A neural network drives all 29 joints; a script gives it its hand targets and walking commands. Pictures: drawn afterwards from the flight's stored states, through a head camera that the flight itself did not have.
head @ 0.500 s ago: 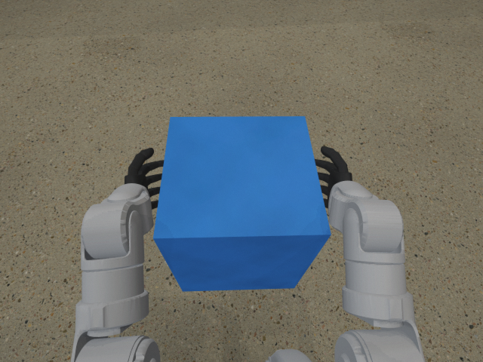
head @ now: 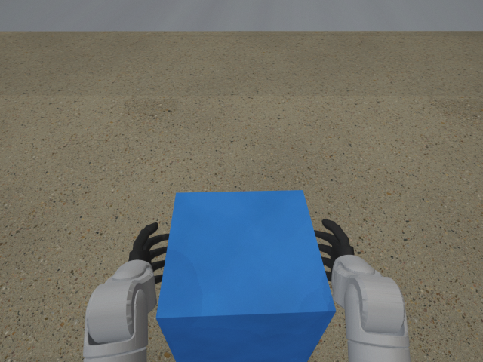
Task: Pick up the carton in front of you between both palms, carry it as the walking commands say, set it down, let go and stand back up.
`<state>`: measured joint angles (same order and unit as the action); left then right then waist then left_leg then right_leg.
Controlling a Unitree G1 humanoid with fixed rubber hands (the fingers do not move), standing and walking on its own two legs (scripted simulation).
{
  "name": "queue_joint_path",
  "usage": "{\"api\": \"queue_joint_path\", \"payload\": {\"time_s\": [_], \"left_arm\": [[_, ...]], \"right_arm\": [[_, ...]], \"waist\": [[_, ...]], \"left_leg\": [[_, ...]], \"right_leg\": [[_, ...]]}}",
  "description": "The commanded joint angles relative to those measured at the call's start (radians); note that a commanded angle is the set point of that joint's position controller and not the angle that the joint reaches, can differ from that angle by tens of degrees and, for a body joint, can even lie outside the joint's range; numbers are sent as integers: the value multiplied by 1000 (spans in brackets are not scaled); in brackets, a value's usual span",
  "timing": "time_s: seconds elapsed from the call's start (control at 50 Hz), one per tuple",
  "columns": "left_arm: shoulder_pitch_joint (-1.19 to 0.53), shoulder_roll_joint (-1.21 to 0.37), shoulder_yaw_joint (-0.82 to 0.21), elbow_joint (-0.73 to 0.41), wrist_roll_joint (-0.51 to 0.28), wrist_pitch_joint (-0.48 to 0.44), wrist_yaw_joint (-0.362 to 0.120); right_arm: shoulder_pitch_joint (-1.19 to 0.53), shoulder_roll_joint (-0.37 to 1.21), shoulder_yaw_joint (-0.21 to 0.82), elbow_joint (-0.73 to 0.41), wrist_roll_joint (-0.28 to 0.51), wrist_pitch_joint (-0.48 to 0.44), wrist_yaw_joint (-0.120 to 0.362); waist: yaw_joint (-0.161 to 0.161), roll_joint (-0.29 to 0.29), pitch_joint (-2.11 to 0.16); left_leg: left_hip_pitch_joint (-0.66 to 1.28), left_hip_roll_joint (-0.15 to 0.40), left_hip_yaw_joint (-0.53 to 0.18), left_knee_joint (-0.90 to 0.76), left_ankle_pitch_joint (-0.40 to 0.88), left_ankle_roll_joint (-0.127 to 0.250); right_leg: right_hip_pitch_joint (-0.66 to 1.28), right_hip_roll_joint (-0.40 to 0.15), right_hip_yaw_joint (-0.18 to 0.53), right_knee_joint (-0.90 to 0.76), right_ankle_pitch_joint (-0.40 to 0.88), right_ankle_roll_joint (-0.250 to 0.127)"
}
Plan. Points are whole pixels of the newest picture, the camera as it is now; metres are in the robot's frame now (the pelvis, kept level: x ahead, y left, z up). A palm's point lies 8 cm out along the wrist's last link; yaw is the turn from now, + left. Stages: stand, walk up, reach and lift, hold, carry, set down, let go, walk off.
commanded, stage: carry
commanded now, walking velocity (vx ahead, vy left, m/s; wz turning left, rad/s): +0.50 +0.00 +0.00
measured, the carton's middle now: (241, 284) +0.27 +0.01 -0.01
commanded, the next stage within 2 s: none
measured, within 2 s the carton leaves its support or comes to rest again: neither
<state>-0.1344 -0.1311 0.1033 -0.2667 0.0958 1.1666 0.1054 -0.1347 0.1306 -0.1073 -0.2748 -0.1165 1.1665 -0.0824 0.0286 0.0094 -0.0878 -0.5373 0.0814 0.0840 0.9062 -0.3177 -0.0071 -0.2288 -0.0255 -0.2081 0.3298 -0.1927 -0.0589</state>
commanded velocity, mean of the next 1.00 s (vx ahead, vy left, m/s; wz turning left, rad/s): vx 0.50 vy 0.00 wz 0.00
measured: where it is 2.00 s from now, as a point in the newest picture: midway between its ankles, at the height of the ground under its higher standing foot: (242, 233)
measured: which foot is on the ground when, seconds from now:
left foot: up 0.00-0.20, down 0.22-0.70, up 0.72-1.00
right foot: down 0.00-0.26, up 0.28-0.64, down 0.66-1.00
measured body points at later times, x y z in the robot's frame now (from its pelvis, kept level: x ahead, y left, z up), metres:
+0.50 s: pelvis +0.31 +0.04 +0.00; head +0.31 +0.05 +0.45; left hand +0.59 +0.17 +0.07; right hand +0.57 -0.13 +0.08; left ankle +0.27 +0.12 -0.75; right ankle +0.37 -0.12 -0.70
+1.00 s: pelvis +0.63 -0.01 +0.00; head +0.64 -0.02 +0.45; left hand +0.90 +0.14 +0.08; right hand +0.91 -0.16 +0.08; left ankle +0.74 +0.13 -0.71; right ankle +0.55 -0.10 -0.75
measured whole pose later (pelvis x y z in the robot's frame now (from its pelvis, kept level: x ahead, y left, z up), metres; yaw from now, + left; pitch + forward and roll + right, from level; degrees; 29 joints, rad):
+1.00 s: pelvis +0.63 -0.01 +0.00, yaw +0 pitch +5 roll +1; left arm -0.12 -0.13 0.09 -0.39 0.09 1.18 0.09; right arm -0.12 0.13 -0.08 -0.40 -0.12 1.19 -0.08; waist 0.02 0.01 -0.08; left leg -0.59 0.11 0.13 0.66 -0.14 -0.01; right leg -0.08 -0.06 -0.23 0.25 -0.25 -0.01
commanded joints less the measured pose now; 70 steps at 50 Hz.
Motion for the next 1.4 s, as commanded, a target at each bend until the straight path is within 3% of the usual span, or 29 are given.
{"api": "queue_joint_path", "payload": {"time_s": [0.0,0.14,0.2,0.22,0.24,0.26,0.28,0.32,0.36,0.42,0.56,0.6,0.64,0.66,0.68,0.7,0.76,0.82,0.9,1.0,1.08,1.1,1.12,1.14,1.16,1.2,1.24,1.3,1.38], "left_arm": [[-469,-957,-729,-138,-426,-6,-291],[-415,-845,-702,-147,-386,36,-279],[-434,-805,-699,-134,-378,59,-273],[-462,-783,-701,-140,-381,70,-271],[-504,-784,-709,-151,-392,81,-270],[-524,-799,-714,-135,-399,82,-272],[-533,-831,-713,-115,-403,77,-276],[-528,-886,-713,-102,-402,59,-280],[-517,-916,-719,-105,-389,41,-277],[-491,-941,-722,-118,-376,26,-266],[-443,-866,-712,-147,-370,54,-258],[-438,-853,-704,-130,-372,63,-265],[-425,-847,-693,-99,-372,67,-271],[-405,-843,-683,-74,-369,66,-274],[-406,-843,-671,-38,-357,55,-278],[-400,-880,-679,-43,-369,48,-280],[-488,-966,-707,-115,-403,21,-286],[-495,-982,-726,-161,-423,6,-291],[-443,-929,-726,-188,-427,10,-296],[-397,-848,-704,-186,-395,39,-284],[-406,-815,-694,-159,-376,64,-276],[-410,-804,-693,-150,-374,67,-275],[-453,-813,-705,-158,-386,78,-272],[-448,-816,-708,-157,-389,82,-274],[-460,-847,-717,-148,-389,74,-276],[-511,-906,-730,-169,-397,49,-278],[-528,-956,-746,-183,-404,32,-272],[-465,-956,-748,-196,-389,15,-259],[-444,-915,-745,-223,-381,25,-256]], "right_arm": [[-453,979,738,-109,389,-18,233],[-433,868,730,-139,400,34,238],[-417,829,702,-100,397,56,242],[-418,806,686,-75,388,58,243],[-427,805,677,-45,377,55,243],[-428,828,680,-41,390,55,243],[-455,854,684,-56,399,53,243],[-495,915,704,-76,415,41,248],[-513,951,720,-93,428,28,256],[-496,946,725,-120,439,22,263],[-426,864,706,-122,408,45,255],[-422,851,701,-102,395,53,254],[-418,845,704,-85,388,59,253],[-433,830,704,-87,388,63,253],[-461,844,716,-110,397,71,252],[-483,852,724,-109,402,67,256],[-515,950,743,-114,419,31,259],[-485,984,753,-132,410,5,246],[-427,954,751,-157,384,1,225],[-404,876,737,-173,384,37,224],[-393,837,712,-137,390,64,238],[-399,826,702,-127,390,69,243],[-404,809,680,-99,378,69,247],[-382,831,679,-71,384,62,249],[-390,858,682,-92,398,54,253],[-440,936,697,-118,414,35,259],[-470,971,705,-139,422,20,260],[-429,962,707,-167,424,10,263],[-406,916,706,-178,412,16,260]], "waist": [[-11,-141,-256],[-5,-165,-139],[-35,-90,-209],[-58,52,-259],[-66,301,-313],[-57,289,-292],[-56,201,-282],[-46,37,-275],[-40,72,-263],[-42,116,-228],[-50,146,-147],[-46,145,-134],[-25,82,-200],[0,-34,-250],[6,-318,-330],[4,-322,-301],[-9,-69,-293],[-13,-127,-289],[-13,-146,-230],[-7,-169,-144],[-31,-113,-174],[-44,-62,-229],[-56,150,-333],[-54,301,-379],[-47,236,-357],[-43,113,-340],[-34,111,-330],[-35,131,-359],[-31,122,-342]], "left_leg": [[-46,14,31,-190,86,-15],[44,-21,123,-411,231,4],[428,-67,179,-460,151,32],[613,109,-110,-536,15,88],[799,323,-501,-631,-11,223],[791,352,-570,-668,155,258],[750,335,-470,-639,279,251],[625,303,-312,-654,280,179],[540,258,-178,-711,190,131],[522,226,-82,-765,142,139],[580,172,46,-710,335,104],[579,166,69,-640,363,87],[458,104,154,-380,452,39],[287,60,163,-153,330,-4],[-8,-51,129,156,63,-48],[-155,-71,13,306,-176,-25],[-155,55,-78,303,-58,19],[-80,49,-33,127,40,7],[-96,36,30,-133,138,-16],[-11,-10,110,-377,262,3],[328,-96,209,-523,368,15],[528,4,99,-500,495,24],[783,268,-237,-469,747,146],[847,351,-419,-536,848,256],[787,352,-355,-556,911,259],[679,291,-185,-567,895,179],[574,223,-57,-600,794,116],[573,203,16,-584,791,130],[506,150,84,-515,608,86]], "right_leg": [[266,-245,191,-150,164,-89],[272,-220,101,-86,276,-37],[102,-154,-3,224,365,20],[-100,-89,-19,468,203,68],[-379,15,14,751,-119,105],[-497,6,129,902,-315,79],[-520,-42,180,965,-308,55],[-472,-114,220,862,-189,41],[-391,-109,177,709,-119,52],[-371,-101,125,506,-41,76],[-284,-50,12,178,136,65],[-209,-37,-15,131,123,50],[87,12,-69,104,40,37],[268,-129,147,46,-71,9],[493,-373,587,-57,-143,-133],[498,-408,684,-103,44,-163],[365,-351,412,-62,241,-96],[287,-302,256,-131,147,-55],[304,-260,146,-161,186,-68],[306,-236,64,-138,285,-37],[223,-152,-60,189,560,49],[82,-125,-43,342,358,87],[-158,-46,-9,622,-2,130],[-319,30,65,816,-358,132],[-348,-10,151,889,-395,112],[-316,-83,199,754,-308,81],[-192,-79,164,503,-235,85],[-102,-35,112,291,-178,92],[29,-48,53,40,189,93]]}}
